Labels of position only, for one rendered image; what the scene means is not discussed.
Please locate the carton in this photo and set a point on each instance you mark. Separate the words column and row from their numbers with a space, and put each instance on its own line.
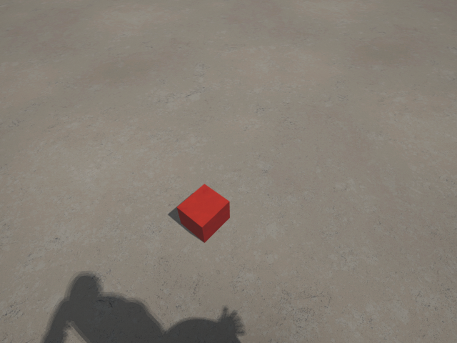
column 204, row 212

